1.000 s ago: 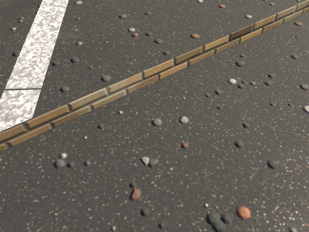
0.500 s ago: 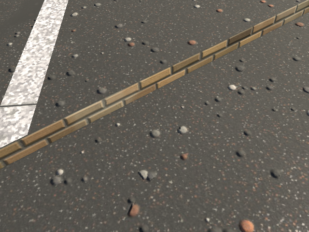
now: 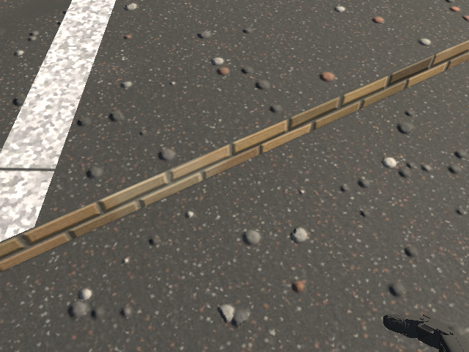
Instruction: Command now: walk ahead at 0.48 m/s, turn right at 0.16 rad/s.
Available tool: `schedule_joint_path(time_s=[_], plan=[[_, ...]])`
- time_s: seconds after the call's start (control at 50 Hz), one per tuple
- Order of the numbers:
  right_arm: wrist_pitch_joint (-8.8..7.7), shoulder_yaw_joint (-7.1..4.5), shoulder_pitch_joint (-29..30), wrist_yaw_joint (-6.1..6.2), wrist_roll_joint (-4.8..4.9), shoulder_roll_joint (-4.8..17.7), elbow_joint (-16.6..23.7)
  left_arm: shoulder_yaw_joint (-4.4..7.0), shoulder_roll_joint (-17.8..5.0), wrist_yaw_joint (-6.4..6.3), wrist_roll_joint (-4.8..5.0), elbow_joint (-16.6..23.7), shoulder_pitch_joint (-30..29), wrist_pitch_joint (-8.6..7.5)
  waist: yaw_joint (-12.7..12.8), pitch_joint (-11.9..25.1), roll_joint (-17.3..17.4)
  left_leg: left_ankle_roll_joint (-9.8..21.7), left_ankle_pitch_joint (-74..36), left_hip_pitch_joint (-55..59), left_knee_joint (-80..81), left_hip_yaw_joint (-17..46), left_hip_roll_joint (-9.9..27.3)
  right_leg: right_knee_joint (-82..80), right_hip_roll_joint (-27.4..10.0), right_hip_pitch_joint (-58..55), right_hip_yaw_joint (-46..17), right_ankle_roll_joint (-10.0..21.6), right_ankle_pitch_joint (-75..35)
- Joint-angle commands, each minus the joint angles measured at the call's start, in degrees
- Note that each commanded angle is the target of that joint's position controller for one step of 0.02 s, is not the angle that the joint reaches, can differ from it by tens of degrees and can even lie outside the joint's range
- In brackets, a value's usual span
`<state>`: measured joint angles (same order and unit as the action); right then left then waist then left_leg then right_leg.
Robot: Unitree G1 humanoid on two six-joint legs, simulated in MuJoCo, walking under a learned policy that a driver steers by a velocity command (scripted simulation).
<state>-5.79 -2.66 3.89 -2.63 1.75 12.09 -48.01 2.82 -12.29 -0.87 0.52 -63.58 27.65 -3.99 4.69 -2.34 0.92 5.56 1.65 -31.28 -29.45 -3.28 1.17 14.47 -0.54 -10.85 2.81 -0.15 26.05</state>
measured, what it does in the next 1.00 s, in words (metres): walks ahead, turning right: right foot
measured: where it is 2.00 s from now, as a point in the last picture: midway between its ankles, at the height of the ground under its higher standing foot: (373, 190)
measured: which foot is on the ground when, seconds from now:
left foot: down 0.00-0.58, up 0.60-1.00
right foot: down 0.00-0.02, up 0.04-0.56, down 0.58-1.00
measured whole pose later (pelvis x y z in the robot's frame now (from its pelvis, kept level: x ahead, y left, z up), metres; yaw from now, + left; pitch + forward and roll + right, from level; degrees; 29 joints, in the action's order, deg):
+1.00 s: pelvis +0.55 -0.12 +0.03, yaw -26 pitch +2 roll -1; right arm -5.9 -3.0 -2.2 -1.1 0.5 15.1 -46.8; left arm 4.1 -14.3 -0.2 0.8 -48.6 18.5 -4.4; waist 3.8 -0.9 3.1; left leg -0.5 -5.3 -36.0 -31.4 1.4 4.6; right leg 16.1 5.4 1.5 -4.2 4.5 16.5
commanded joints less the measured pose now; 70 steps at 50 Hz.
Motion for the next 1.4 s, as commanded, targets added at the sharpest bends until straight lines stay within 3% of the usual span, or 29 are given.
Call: schedule_joint_path(time_s=[0.02, 0.04, 0.06, 0.08, 0.12, 0.16, 0.24, 0.46, 0.52, 0.56, 0.58, 0.6, 0.62, 0.64, 0.66, 0.68, 0.72, 0.8, 0.88, 1.0, 1.06, 1.1, 1.12, 1.14, 1.16, 1.18, 1.22, 1.3, 1.4], plan=[[-0.4, -5.35, -25.76, 1.48, -0.85, 15.69, -3.13, 0.58, -7.33, 0.14, -0.97, 4.7, -2.61, 0.12, -15.79, 16.58, -2.43, 6.07, 3.68, 42.49, -2.65, 12.26, 9.24, 37.63, -7.82, 23.79, -1.76, 4.83, -43.92], [-0.4, -5.27, -28.39, 0.98, -2.03, 17.63, -4.5, -1.78, 2.3, 0.68, 0.22, 4.64, 6.03, -0.94, -9.99, 27.31, 13.58, 14.57, 18.08, 58.52, 6.78, 41.85, 23.8, 57.52, 3.21, 43.08, -5.05, 2.09, 4.03], [-0.56, -3.78, -26.92, 0.93, -1.75, 12.01, -4.16, -0.09, -4.63, 0.85, 2.06, 4.48, 0.9, -2.29, -12.23, 23.91, 8.72, 11.89, 22.39, 53.87, 12.54, 44.96, 22.14, 64.3, 1.22, 47.72, -12.48, 3.07, 5.78], [-0.82, -2.99, -21.35, 1.14, -1.4, 9.67, -3.7, 0.88, -7.38, 0.63, 3.22, 6.77, -4.85, -2.72, -10.82, 13.93, 7.4, 8.73, 19.2, 45.18, 13.54, 34.47, 20.79, 65.48, -1.56, 51.67, -10.34, 3.67, 1.23], [-1.65, -2.02, -13.86, 0.84, -1.95, 6.31, -3.22, 1.64, -6.73, -0.46, 1.9, 7.42, -8.44, -2.25, -6.89, 6.23, 0.97, 5.74, 8.44, 27.87, 16.99, 20.35, 17.04, 60.06, -6.6, 46.24, -8.95, 3.97, -7.79], [-1.9, -1.59, -12.77, 0.71, -2.73, 4.23, -4.45, 1.95, -3.84, -0.39, 1.93, 6.72, -5.03, -0.32, -3.82, 4.62, 3.5, 4.7, 6.5, 21.03, 20.11, 12.38, 14.3, 56.86, -8.57, 40.78, -9.45, 4.52, -10.09], [-2.16, -2.32, -14.14, 2.05, -2.69, 7.09, -5.83, 2.55, -3.85, -0.6, 1.46, 9.84, -10.32, 1.84, -3.01, -0.14, 2.64, 5.46, 3.99, 18.43, 24.03, 4.83, 14.2, 50.97, -9.49, 47.37, -9.82, 3.57, -15.84], [0.55, -3.36, -24.14, 4.29, -1.63, 10.91, -7.0, 1.15, -2.71, 3.68, 0.77, 19.1, -30.09, 0.75, -8.94, -4.52, 0.29, 3.15, -6.86, 35.07, 19.98, -8.1, 15.87, 24.89, -6.31, 55.27, -1.03, 3.83, -25.83], [1.69, -4.04, -22.2, 4.44, -1.01, 13.16, -5.75, 1.99, -4.98, 4.65, 1.04, 21.05, -28.56, 0.91, -6.03, -1.44, 3.23, 1.49, -29.63, 37.95, 11.49, -10.58, 16.66, 23.25, -2.07, 47.64, 3.53, 6.42, -17.31], [2.57, -4.25, -19.89, 4.62, -0.59, 14.57, -4.6, 4.35, -9.43, 4.55, 1.43, 19.17, -16.79, 1.0, 1.14, 5.69, 4.71, -0.5, -43.89, 35.55, -5.79, -12.27, 15.06, 20.82, 3.27, 31.13, 6.09, 9.51, -15.52], [2.44, -3.91, -19.59, 4.65, -0.7, 14.11, -3.85, 6.63, -13.8, 3.53, 1.4, 16.74, -7.17, 1.2, 5.72, 10.9, 2.2, -3.24, -34.59, 25.57, -20.95, -12.71, 12.83, 17.42, 3.39, 14.32, 1.85, 12.12, -18.61], [1.23, -1.75, -23.46, 4.03, -2.94, 6.2, -1.16, 8.1, -20.71, 2.45, 1.37, 15.85, -4.18, 1.46, 1.14, 15.2, -12.99, -6.73, 13.87, 1.22, -42.43, -10.89, 4.38, 16.09, -11.51, -5.04, -25.32, 19.9, -17.05], [-1.74, -0.9, -22.05, 3.13, -1.14, 5.93, 1.13, 7.13, -20.07, 2.73, 0.33, 17.87, -3.08, 0.6, 0.33, 24.87, -11.99, -7.06, 33.56, -10.59, -53.51, 4.0, -3.49, 4.41, -19.8, -14.2, -52.49, 27.2, -9.41], [-3.47, -1.9, -13.81, 2.54, 1.26, 9.66, 2.95, 5.82, -15.51, 2.99, -0.33, 17.47, -3.23, 0.02, 2.99, 19.25, -6.28, -5.24, 28.74, -17.25, -54.18, 8.24, -0.53, 1.57, -18.21, -12.38, -45.85, 22.93, -12.76], [-4.14, -1.69, -12.47, 2.54, 1.28, 9.34, 3.28, 5.16, -13.03, 2.89, 0.09, 17.78, -6.61, -0.48, 1.03, 12.97, -4.42, -3.94, 23.31, -17.91, -49.73, 7.87, 2.09, 2.26, -15.99, -4.53, -36.7, 20.62, -17.49], [-4.01, -2.0, -13.15, 3.06, -0.2, 9.59, 2.09, 4.43, -10.68, 2.85, 0.43, 19.14, -11.91, -0.66, -2.08, 9.23, -0.53, -4.1, 19.56, -13.55, -44.86, 7.83, 4.65, 2.31, -13.24, 5.1, -29.53, 18.6, -22.8], [-2.16, -2.92, -15.69, 3.21, -1.26, 10.52, 1.45, 3.38, -7.92, 2.43, -0.2, 20.9, -16.49, -0.73, -5.82, 7.16, -1.65, -5.1, 16.12, -4.94, -38.78, 7.89, 7.21, 0.05, -10.31, 16.43, -22.56, 17.19, -29.25], [-0.15, -2.26, -12.61, 3.31, -2.38, 7.69, 2.65, 3.69, -10.38, 1.0, 0.06, 19.68, -12.88, -1.33, -5.55, 4.43, -2.61, -7.95, 8.02, -4.8, -27.23, 5.37, 6.98, -2.86, -8.38, 21.83, -15.48, 16.64, -37.55], [-0.48, -1.48, -4.75, 2.7, -1.9, 6.48, 4.47, 3.4, -10.51, 0.34, 0.23, 18.48, -9.85, -1.01, -2.1, 2.37, -4.88, -7.73, -6.51, -3.53, -9.43, 4.16, 4.57, -3.39, -5.8, 21.07, -11.22, 13.19, -32.23], [-1.59, -1.14, 1.86, 0.89, -1.08, 8.09, 6.8, 3.39, -11.12, 0.23, 0.33, 15.83, -5.43, -0.57, 0.34, -1.12, -5.8, -4.7, -6.03, -6.48, 0.14, 4.33, 2.68, -0.57, -11.12, 11.33, -14.92, 12.53, -28.34], [-2.12, -1.65, -2.02, 0.28, -1.2, 9.84, 6.27, 3.75, -12.35, -0.24, 0.19, 15.79, -6.36, 0.25, -2.47, 0.67, -6.9, -2.13, 0.84, -1.63, 1.73, 3.11, 0.93, 4.59, -12.43, 6.86, -15.24, 10.71, -40.67], [-2.15, -3.26, -15.27, 0.78, -1.64, 13.15, 2.61, 3.15, -11.61, -0.09, -0.13, 16.71, -8.59, 0.71, -9.27, 9.73, -5.95, 1.17, -0.87, 18.36, 2.11, 1.82, -0.29, 20.2, -7.59, 10.78, -11.5, 8.39, -53.46], [-1.99, -3.84, -25.34, 1.13, -2.45, 16.42, 1.22, 1.98, -8.97, -0.01, -1.13, 17.81, -7.99, 0.77, -12.37, 18.41, 0.51, 5.03, -0.33, 35.04, 0.71, 14.19, 10.05, 37.6, -3.25, 21.72, -8.96, 6.56, -36.98], [-1.66, -4.64, -28.68, 0.53, -2.6, 18.97, -0.87, 0.65, -3.37, 0.58, 0.3, 17.7, 0.9, -0.45, -7.84, 23.86, 19.09, 13.98, 11.86, 52.85, 7.91, 41.95, 21.21, 56.27, 6.64, 44.3, -8.79, 2.83, 4.08], [-1.63, -3.17, -27.61, 0.33, -0.96, 13.37, -0.5, 1.32, -9.07, 0.73, 1.09, 17.14, -2.63, -1.33, -10.28, 20.28, 12.12, 11.83, 22.48, 52.11, 12.13, 45.06, 20.03, 61.57, 3.77, 51.68, -14.01, 3.51, 6.87], [-1.44, -2.49, -23.38, 0.62, -0.79, 11.07, 0.34, 1.89, -11.42, 0.95, 1.75, 18.9, -8.95, -1.83, -10.38, 11.96, 7.37, 9.2, 21.35, 44.7, 13.01, 36.16, 18.33, 61.37, 0.85, 54.91, -12.16, 3.88, 1.43], [-1.11, -1.84, -17.05, 0.75, -1.88, 9.76, 1.55, 2.0, -10.62, 0.51, 0.33, 19.91, -13.69, -1.96, -7.28, 4.86, 0.23, 7.8, 8.39, 30.19, 15.49, 25.97, 14.74, 55.25, -4.08, 51.16, -8.88, 3.3, -6.82], [-1.5, -1.53, -17.49, 1.04, -1.82, 10.03, 0.3, 1.7, -7.38, 0.43, -0.01, 20.11, -11.89, -0.52, -4.27, 3.9, 3.49, 8.38, -2.81, 23.3, 19.86, 17.11, 12.06, 47.28, -7.03, 47.12, -7.31, 1.7, -10.31], [-0.59, -1.97, -20.65, 2.41, -1.2, 12.0, -1.37, 1.16, -6.01, 0.52, -0.42, 22.74, -20.03, -0.6, -6.05, 2.08, 2.36, 6.51, -8.93, 23.84, 21.94, 9.11, 9.34, 31.76, -6.75, 49.59, -5.08, -0.46, -25.46]])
